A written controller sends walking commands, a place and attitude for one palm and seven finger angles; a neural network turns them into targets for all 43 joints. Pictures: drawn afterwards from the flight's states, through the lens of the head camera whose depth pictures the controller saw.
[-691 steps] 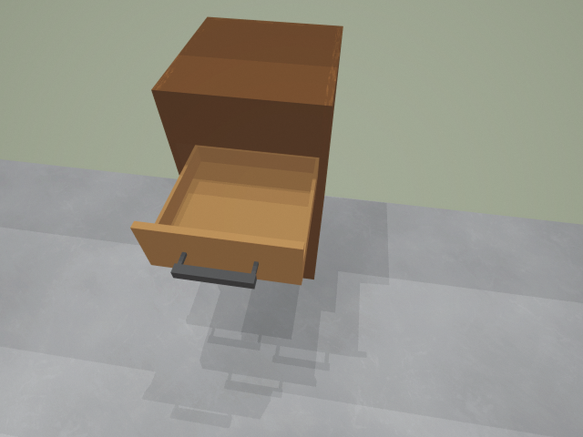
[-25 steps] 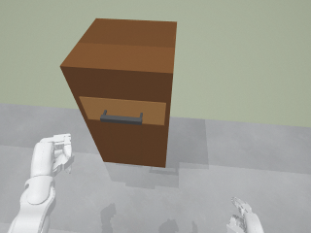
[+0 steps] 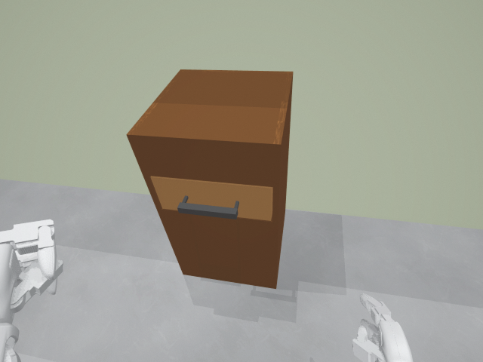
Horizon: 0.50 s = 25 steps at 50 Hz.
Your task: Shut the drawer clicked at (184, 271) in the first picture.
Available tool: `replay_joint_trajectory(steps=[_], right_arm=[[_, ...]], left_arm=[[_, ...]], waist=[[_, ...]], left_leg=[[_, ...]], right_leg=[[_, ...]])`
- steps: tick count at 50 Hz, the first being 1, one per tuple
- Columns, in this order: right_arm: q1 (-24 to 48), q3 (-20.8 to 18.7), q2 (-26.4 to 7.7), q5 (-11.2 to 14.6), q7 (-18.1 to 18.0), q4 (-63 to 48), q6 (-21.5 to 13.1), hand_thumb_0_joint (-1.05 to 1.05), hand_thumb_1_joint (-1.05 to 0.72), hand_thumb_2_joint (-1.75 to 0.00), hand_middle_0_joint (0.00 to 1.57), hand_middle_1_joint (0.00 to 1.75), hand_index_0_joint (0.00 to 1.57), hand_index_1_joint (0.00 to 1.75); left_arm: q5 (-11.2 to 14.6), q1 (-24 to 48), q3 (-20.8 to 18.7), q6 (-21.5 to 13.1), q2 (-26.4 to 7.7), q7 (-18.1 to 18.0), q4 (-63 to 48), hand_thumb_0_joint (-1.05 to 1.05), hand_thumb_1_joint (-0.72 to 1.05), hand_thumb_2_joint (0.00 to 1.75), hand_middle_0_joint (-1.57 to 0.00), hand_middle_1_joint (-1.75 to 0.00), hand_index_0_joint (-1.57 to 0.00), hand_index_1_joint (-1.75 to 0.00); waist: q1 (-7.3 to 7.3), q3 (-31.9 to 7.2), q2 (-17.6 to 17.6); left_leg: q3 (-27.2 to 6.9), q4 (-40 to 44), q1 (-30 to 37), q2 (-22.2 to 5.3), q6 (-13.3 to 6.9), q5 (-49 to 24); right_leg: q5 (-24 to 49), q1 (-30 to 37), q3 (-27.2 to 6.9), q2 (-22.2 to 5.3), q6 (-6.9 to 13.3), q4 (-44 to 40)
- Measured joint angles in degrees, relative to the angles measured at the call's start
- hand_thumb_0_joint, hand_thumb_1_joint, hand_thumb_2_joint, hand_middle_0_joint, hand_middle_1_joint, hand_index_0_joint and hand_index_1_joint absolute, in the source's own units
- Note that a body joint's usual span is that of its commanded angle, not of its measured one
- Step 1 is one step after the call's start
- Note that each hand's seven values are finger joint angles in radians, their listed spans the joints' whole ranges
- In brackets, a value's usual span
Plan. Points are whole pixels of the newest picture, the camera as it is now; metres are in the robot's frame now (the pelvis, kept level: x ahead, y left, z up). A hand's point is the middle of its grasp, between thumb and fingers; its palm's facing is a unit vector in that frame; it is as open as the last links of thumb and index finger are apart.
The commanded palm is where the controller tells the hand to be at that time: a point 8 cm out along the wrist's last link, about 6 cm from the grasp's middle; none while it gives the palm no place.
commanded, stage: draw the hand back to the body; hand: left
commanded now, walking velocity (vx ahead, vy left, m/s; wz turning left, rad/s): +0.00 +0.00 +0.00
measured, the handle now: (209, 205) +0.62 +0.20 -0.21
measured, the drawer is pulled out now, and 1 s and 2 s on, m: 0.00 0.00 0.00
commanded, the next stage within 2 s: step back with the hand held close in 0.06 s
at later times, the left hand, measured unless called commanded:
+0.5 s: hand (68, 283) +0.17 +0.24 +0.14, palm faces +0.28 -0.82 -0.50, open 3.3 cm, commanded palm +0.11 +0.29 +0.18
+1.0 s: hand (4, 347) +0.09 +0.26 +0.16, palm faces +0.37 -0.82 -0.44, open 3.3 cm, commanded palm +0.03 +0.31 +0.18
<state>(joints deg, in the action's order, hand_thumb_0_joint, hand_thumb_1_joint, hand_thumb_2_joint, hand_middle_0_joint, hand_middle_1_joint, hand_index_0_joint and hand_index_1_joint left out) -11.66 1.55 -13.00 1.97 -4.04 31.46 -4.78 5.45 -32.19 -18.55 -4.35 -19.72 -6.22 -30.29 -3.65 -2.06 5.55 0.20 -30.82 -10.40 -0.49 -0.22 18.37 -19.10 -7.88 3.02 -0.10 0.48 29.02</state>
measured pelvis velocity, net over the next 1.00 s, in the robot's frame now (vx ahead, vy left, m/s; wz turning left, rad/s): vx -0.10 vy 0.02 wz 0.00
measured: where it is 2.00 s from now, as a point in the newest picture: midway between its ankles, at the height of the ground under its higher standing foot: outside the picture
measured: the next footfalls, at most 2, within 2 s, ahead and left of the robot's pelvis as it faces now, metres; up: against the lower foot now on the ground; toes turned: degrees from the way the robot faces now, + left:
left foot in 1.42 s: -0.05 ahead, +0.13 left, +0.00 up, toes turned +4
right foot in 1.80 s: -0.31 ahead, -0.12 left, +0.00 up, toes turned -4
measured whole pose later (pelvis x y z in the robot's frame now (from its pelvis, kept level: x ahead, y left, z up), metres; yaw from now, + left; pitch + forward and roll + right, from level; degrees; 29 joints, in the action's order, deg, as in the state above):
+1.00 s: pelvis -0.10 +0.02 -0.01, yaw +0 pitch +0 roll -2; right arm -12.0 0.3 -12.3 -0.1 -3.8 31.5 -3.4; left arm 1.6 -35.1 -20.1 -13.8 -20.1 -8.6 -33.1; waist -0.2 2.0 1.8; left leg 0.0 -34.4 -24.2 -0.3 -2.4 12.8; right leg -11.3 -20.1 2.5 0.2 -0.9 29.6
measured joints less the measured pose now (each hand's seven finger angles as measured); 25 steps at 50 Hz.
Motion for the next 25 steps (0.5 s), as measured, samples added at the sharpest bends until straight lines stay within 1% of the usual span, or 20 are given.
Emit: replay_joint_trajectory(steps=[5, 8, 10, 11, 14, 17, 19, 22, 25], right_arm=[[0.06, -0.06, 0.35, -0.26, -0.35, 0.72, 0.43, 0.02, -0.9, -0.89, 0.2, 0.3, 0.2, 0.3], [-1.02, -0.04, 0.25, -0.46, -0.63, 1.27, -0.55, 0.02, -0.9, -0.89, 0.2, 0.3, 0.2, 0.3], [-1.77, -0.11, 0.09, -0.52, -0.81, 1.68, -1.47, 0.02, -0.9, -0.89, 0.2, 0.3, 0.2, 0.3], [-2.03, -0.15, -0.07, -0.67, -0.75, 1.65, -1.51, 0.02, -0.9, -0.89, 0.2, 0.3, 0.2, 0.3], [-1.55, -0.64, -0.48, -1.05, -0.19, 1.82, -0.3, 0.02, -0.9, -0.89, 0.2, 0.3, 0.2, 0.3], [-0.43, -1.62, -0.88, -1.19, 0.28, 1.87, 1.41, 0.02, -0.9, -0.89, 0.2, 0.3, 0.2, 0.3], [0.15, -2.3, -1.15, -1.13, 0.54, 1.57, 2.55, 0.02, -0.9, -0.89, 0.2, 0.3, 0.2, 0.3], [0.7, -3.13, -1.31, -1.05, 0.61, 1.08, 3.91, 0.02, -0.9, -0.89, 0.2, 0.3, 0.2, 0.3], [0.64, -3.4, -1.08, -0.97, 0.44, 0.54, 4.85, 0.02, -0.91, -0.89, 0.2, 0.3, 0.2, 0.3]], left_arm=[[-0.3, 1.25, 1.48, 1.01, 2.02, 0.33, 5.37, 0.02, 0.89, 0.9, -1.4, -1.6, -1.4, -1.6], [-0.6, 0.43, 2.8, 1.5, 2.18, 0.12, 4.75, 0.02, 0.89, 0.9, -1.41, -1.6, -1.4, -1.6], [-0.8, -0.24, 3.43, 1.21, 1.88, -0.03, 3.21, 0.02, 0.89, 0.9, -1.41, -1.6, -1.4, -1.6], [-0.96, -0.32, 3.11, 0.64, 1.5, 0.1, 2.4, 0.02, 0.89, 0.9, -1.41, -1.6, -1.4, -1.6], [-1.74, 0.39, 0.15, -3.29, 0.04, -0.13, 1.94, 0.02, 0.89, 0.9, -1.41, -1.6, -1.4, -1.6], [-2.03, 1.02, -2.11, -6.03, -0.52, -0.39, 3.51, 0.02, 0.89, 0.9, -1.41, -1.6, -1.4, -1.6], [-2.03, 0.4, -2.5, -6.67, -0.49, -0.33, 4.56, 0.02, 0.89, 0.9, -1.41, -1.6, -1.4, -1.6], [-2.01, -1.8, -1.94, -6.62, -0.5, 0.0, 4.95, 0.02, 0.89, 0.9, -1.4, -1.6, -1.4, -1.6], [-2.05, -4.12, -1.04, -6.21, -1.05, 0.12, 3.26, 0.02, 0.89, 0.9, -1.4, -1.6, -1.4, -1.6]], waist=[[0.21, 1.48, -0.63], [0.3, 1.5, -1.06], [0.42, 1.25, -1.09], [0.62, 1.08, -0.97], [2.0, 0.84, -0.64], [3.28, 1.55, -0.66], [3.96, 2.19, -0.84], [4.69, 3.22, -1.29], [4.79, 4.23, -2.34]], left_leg=[[-0.08, 0.73, 0.13, -0.36, 0.42, -0.96], [-0.06, 0.91, 0.51, -0.64, 0.68, -1.05], [-0.05, 0.93, 0.89, -0.77, 0.8, -0.96], [-0.17, 0.76, 0.77, -0.92, 0.78, -0.88], [-0.61, -0.18, -0.82, -1.29, 0.24, -0.81], [-0.21, 0.6, -1.76, -1.2, 0.77, -1.7], [0.45, 1.66, -2.19, -0.82, 0.41, -2.63], [1.31, 2.88, -3.03, -0.34, -0.25, -3.9], [1.72, 3.41, -4.0, 0.05, -0.67, -4.9]], right_leg=[[0.56, -0.22, 0.08, 0.37, 0.53, -0.03], [0.67, 0.1, 0.04, 0.65, 0.81, -0.18], [0.65, 0.51, 0.03, 0.78, 0.91, -0.31], [0.74, 0.63, 0.15, 0.94, 0.94, -0.57], [1.49, -0.05, 0.56, 1.38, 1.0, -1.41], [2.52, -1.26, 0.15, 1.23, 0.7, -1.98], [3.23, -2.23, -0.46, 0.83, 0.3, -2.25], [4.31, -3.67, -1.28, 0.33, -0.26, -2.65], [5.18, -4.91, -1.66, -0.08, -0.66, -2.76]])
